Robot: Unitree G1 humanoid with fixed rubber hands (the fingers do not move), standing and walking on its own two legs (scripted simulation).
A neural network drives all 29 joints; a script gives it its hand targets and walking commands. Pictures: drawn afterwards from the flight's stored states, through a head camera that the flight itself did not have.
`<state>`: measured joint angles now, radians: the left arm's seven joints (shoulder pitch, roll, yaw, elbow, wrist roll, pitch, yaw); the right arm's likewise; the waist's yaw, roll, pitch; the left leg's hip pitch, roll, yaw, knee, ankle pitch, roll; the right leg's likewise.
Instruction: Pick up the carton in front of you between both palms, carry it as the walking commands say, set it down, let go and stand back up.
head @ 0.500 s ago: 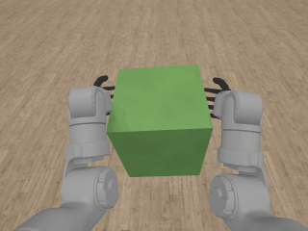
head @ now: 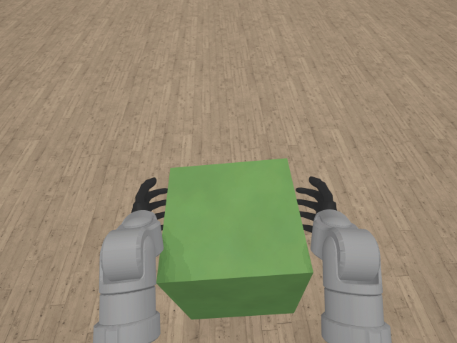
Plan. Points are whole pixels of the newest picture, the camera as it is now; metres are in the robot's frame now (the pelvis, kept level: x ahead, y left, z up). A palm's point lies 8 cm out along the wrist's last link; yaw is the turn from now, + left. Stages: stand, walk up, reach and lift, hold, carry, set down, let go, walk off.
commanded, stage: carry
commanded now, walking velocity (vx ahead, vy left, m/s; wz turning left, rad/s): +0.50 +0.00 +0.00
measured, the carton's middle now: (235, 244) +0.30 +0.01 -0.02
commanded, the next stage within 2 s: none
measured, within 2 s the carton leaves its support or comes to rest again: neither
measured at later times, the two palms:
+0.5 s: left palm (191, 102) +0.58 +0.11 +0.10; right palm (316, 98) +0.61 -0.18 +0.10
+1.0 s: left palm (188, 46) +0.93 +0.16 +0.06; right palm (279, 45) +0.93 -0.12 +0.07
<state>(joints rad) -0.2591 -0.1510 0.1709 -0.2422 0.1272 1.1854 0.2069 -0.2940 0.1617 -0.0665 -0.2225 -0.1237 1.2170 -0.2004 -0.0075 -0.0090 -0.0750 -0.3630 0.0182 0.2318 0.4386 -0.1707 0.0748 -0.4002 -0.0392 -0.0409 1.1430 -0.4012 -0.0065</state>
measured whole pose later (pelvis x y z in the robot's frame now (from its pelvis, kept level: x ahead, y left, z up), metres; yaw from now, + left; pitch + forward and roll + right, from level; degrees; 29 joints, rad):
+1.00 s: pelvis +0.66 +0.01 +0.00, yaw +1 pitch +4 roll +0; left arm -0.17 -0.13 0.09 -0.26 0.12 1.21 0.21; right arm -0.18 0.14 -0.03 -0.25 -0.11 1.23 -0.19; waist -0.01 -0.03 -0.07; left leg -0.34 0.03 0.27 0.43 -0.16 0.09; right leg -0.42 -0.08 -0.06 1.14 -0.34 -0.01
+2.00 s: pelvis +1.10 +0.00 +0.00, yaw +4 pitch +5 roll +0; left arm -0.20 -0.14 0.09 -0.31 0.13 1.23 0.20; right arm -0.21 0.14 -0.05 -0.31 -0.11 1.27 -0.19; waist 0.00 -0.01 -0.15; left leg -0.21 0.05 0.16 0.54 -0.33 -0.02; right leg -0.26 -0.07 -0.20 0.56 -0.30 0.00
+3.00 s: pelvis +1.05 +0.00 +0.00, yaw +4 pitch +2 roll +0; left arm -0.27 -0.15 0.23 0.23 0.27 0.69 0.03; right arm -0.28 0.16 -0.18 0.23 -0.27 0.73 -0.04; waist 0.00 0.00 -0.11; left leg -0.22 0.05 0.17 0.51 -0.32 0.01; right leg -0.27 -0.07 -0.19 0.52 -0.28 -0.01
